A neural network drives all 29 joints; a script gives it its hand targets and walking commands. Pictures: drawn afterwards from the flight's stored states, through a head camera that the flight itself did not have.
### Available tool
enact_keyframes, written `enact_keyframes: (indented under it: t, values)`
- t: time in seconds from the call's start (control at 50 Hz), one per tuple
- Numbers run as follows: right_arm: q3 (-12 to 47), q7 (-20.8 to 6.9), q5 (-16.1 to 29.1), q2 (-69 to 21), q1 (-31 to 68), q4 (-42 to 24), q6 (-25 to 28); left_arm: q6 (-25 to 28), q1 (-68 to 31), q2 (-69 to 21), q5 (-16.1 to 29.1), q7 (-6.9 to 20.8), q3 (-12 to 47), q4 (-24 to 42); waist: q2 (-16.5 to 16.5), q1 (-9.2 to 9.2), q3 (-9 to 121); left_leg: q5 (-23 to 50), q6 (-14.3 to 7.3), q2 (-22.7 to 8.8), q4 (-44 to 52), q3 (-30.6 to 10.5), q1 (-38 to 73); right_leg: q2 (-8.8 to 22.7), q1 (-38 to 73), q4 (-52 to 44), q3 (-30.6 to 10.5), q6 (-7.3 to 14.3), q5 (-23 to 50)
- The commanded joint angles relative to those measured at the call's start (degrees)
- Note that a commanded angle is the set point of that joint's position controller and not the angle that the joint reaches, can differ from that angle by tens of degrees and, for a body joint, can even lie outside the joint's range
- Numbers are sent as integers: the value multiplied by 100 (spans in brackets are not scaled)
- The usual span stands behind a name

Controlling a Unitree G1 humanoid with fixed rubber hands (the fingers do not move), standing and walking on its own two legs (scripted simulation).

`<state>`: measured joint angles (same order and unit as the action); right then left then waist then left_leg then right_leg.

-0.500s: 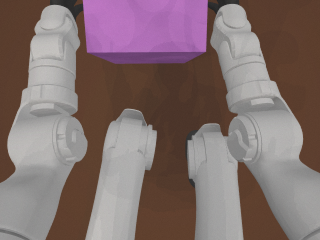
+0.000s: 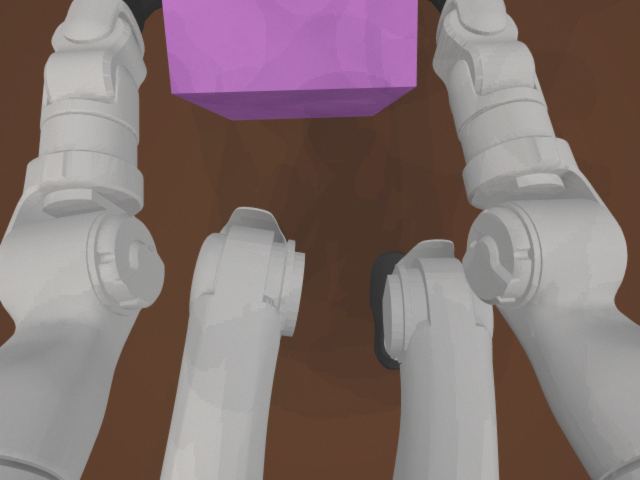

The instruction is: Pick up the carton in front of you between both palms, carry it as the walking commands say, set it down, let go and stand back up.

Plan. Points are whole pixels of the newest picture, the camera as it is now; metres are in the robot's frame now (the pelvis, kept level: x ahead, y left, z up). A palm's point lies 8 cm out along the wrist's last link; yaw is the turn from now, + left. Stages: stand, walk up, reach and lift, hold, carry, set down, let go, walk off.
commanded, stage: set down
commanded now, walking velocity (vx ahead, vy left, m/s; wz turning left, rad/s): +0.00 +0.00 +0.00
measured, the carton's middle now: (295, 14) +0.53 +0.11 -0.25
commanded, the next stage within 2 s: let go in 1.64 s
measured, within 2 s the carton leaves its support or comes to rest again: neither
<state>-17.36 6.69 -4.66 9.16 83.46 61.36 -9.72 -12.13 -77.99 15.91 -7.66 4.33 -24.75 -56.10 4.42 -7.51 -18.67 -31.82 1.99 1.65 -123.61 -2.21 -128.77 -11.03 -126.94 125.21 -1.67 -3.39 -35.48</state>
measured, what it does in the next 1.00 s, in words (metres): rises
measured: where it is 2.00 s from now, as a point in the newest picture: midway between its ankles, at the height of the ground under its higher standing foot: (324, 316)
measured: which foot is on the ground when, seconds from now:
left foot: down 0.00-1.00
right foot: down 0.00-1.00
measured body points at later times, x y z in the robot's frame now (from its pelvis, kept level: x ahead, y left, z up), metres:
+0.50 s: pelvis +0.00 +0.00 -0.01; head +0.38 +0.05 +0.22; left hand +0.49 +0.31 -0.21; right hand +0.56 -0.08 -0.22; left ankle +0.12 +0.12 -0.34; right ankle +0.10 -0.11 -0.34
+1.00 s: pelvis +0.00 +0.01 +0.06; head +0.33 +0.07 +0.36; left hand +0.51 +0.32 -0.06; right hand +0.58 -0.06 -0.05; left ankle +0.12 +0.12 -0.34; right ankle +0.10 -0.11 -0.34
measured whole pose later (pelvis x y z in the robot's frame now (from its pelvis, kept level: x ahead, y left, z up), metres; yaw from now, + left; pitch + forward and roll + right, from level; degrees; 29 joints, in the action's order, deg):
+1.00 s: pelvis +0.00 +0.01 +0.06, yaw +2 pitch +41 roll -3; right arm -12.3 8.3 2.6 14.2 77.9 56.9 -10.1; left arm -7.8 -74.0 21.9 6.4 -1.0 -14.9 -56.9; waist 2.7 -6.1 -7.4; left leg -28.4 -0.4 1.7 -110.8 -1.6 -123.8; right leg -4.9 -119.6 112.2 -0.1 -2.1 -34.2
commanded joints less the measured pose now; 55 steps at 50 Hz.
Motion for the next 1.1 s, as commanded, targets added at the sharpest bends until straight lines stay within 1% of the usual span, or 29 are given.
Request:
enact_keyframes:
  t: [0.0, 0.14, 0.18, 0.22, 0.24, 0.26, 0.3, 0.32, 0.34, 0.36, 0.42, 0.48, 0.54, 0.6, 0.64, 0.68, 0.72, 0.8, 0.84, 0.88, 0.96, 1.08]
  values:
    - [1126, -1105, 149, -3784, 2379, -78, 31, 90, -2643, -3545, 257, 1088, 1330, 24, 280, -297, 4465, 1297, -277, 261, 956, 308, 2196, -15, 1395, -1053, 412, 317, 783]
    - [844, -1105, -60, -3189, 2092, 172, -7, 112, -2358, -2965, 34, 1024, 946, -310, 261, -259, 4003, 964, -296, 211, 956, 264, 1974, 45, 1430, -1064, 348, 306, 577]
    - [769, -1070, -100, -2896, 2011, 223, 11, 155, -2235, -2694, -21, 965, 792, -450, 227, -267, 3945, 927, -276, 185, 935, 264, 1989, 77, 1519, -1042, 340, 275, 555]
    - [702, -960, -105, -2346, 1897, 213, 74, 248, -2034, -2154, -41, 834, 576, -597, 177, -287, 3981, 976, -227, 147, 898, 276, 2100, 128, 1696, -1001, 327, 222, 602]
    - [655, -837, -85, -1826, 1773, 181, 128, 336, -1854, -1612, -16, 705, 422, -667, 150, -294, 4057, 1044, -184, 116, 880, 290, 2183, 177, 1821, -983, 326, 190, 662]
    - [616, -674, -41, -1167, 1639, 126, 197, 458, -1638, -895, 8, 514, 231, -715, 117, -338, 4156, 1137, -137, 72, 865, 290, 2303, 246, 1955, -952, 322, 148, 738]
    - [520, -159, 106, 720, 1310, -40, 391, 820, -1216, 1074, 168, -81, -81, -818, 16, -368, 4489, 1417, -55, -31, 825, 267, 2540, 405, 2188, -882, 310, 46, 990]
    - [651, 1, 308, 1023, 1439, -131, 454, 993, -1381, 1478, 387, -309, -32, -740, 3, -423, 4766, 1660, -68, -64, 790, 228, 2722, 433, 2293, -818, 259, 6, 1199]
    - [743, 75, 494, 1167, 1527, -189, 499, 1115, -1543, 1681, 607, -440, 102, -743, -4, -410, 4978, 1887, -72, -94, 741, 212, 2855, 446, 2395, -751, 223, -8, 1407]
    - [878, 108, 680, 1204, 1615, -261, 534, 1211, -1669, 1798, 830, -513, 243, -736, 38, -412, 5185, 2080, -86, -117, 685, 210, 2925, 467, 2495, -681, 192, -18, 1582]
    - [1335, 110, 1197, 1150, 1786, -507, 619, 1363, -1811, 1904, 1402, -543, 686, -715, 145, -420, 5695, 2569, -137, -174, 562, 191, 3114, 545, 2698, -534, 149, -12, 1984]
    - [1631, 90, 1536, 1105, 1722, -779, 644, 1373, -1733, 1858, 1796, -493, 1049, -654, 110, -409, 6198, 2962, -168, -205, 513, 162, 3590, 580, 2764, -458, 215, 12, 2120]
    - [1653, 124, 1630, 1208, 1561, -1042, 595, 1294, -1607, 1960, 2014, -490, 1186, -432, 30, -418, 6818, 3117, -161, -207, 551, 175, 4120, 587, 2902, -450, 362, 39, 2024]
    - [1535, 199, 1563, 1304, 1409, -1307, 490, 1168, -1464, 2052, 2095, -527, 1204, -124, 11, -402, 7408, 3037, -130, -175, 679, 239, 4575, 550, 3094, -553, 519, 60, 1796]
    - [1407, 262, 1477, 1325, 1350, -1520, 399, 1055, -1392, 2041, 2099, -562, 1224, 134, -49, -347, 7807, 2947, -107, -140, 818, 300, 4924, 499, 3177, -699, 618, 82, 1623]
    - [1261, 329, 1385, 1343, 1317, -1753, 282, 906, -1374, 1985, 2065, -604, 1256, 468, -199, -268, 8220, 2837, -83, -95, 999, 370, 5310, 437, 3223, -895, 697, 126, 1462]
    - [1105, 375, 1275, 1350, 1246, -1794, 137, 726, -1357, 1895, 1982, -643, 1257, 670, -359, -205, 8230, 2561, -66, -49, 1246, 434, 5410, 393, 3129, -1135, 751, 184, 1209]
    - [721, 310, 1007, 1222, 934, -1255, -20, 522, -1240, 1553, 1685, -638, 1137, 563, -628, -61, 7076, 1842, -2, -20, 1719, 440, 4800, 395, 2422, -1601, 749, 260, 596]
    - [576, 244, 882, 1151, 820, -1034, 2, 524, -1140, 1388, 1554, -601, 1069, 482, -677, 4, 6751, 1751, 33, -19, 1892, 415, 4583, 400, 2254, -1784, 719, 267, 558]
    - [479, 196, 776, 1119, 759, -912, 40, 539, -1042, 1294, 1468, -567, 1011, 432, -666, 36, 6720, 1797, 58, -14, 2044, 397, 4524, 397, 2264, -1953, 693, 263, 618]
    - [420, 153, 664, 1060, 714, -974, 67, 535, -891, 1285, 1343, -517, 866, 491, -550, -17, 7045, 1942, 73, 23, 2368, 411, 4634, 375, 2530, -2307, 664, 234, 758]
    - [568, 177, 688, 946, 628, -1590, -48, 425, -647, 1448, 1292, -446, 681, 906, -320, -174, 7982, 2429, 56, 108, 2852, 538, 5176, 328, 3362, -2853, 647, 181, 1183]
